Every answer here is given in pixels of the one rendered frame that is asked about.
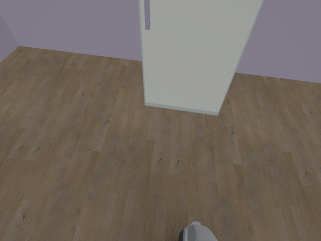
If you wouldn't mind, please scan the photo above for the right robot shin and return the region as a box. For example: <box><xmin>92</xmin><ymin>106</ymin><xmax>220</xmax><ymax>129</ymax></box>
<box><xmin>190</xmin><ymin>221</ymin><xmax>201</xmax><ymax>225</ymax></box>

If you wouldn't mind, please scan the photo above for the robot right thigh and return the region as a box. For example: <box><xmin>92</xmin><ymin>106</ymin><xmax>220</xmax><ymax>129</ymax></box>
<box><xmin>183</xmin><ymin>224</ymin><xmax>218</xmax><ymax>241</ymax></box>

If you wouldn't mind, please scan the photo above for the fridge door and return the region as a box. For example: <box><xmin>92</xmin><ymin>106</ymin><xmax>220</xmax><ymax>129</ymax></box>
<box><xmin>140</xmin><ymin>0</ymin><xmax>262</xmax><ymax>112</ymax></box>

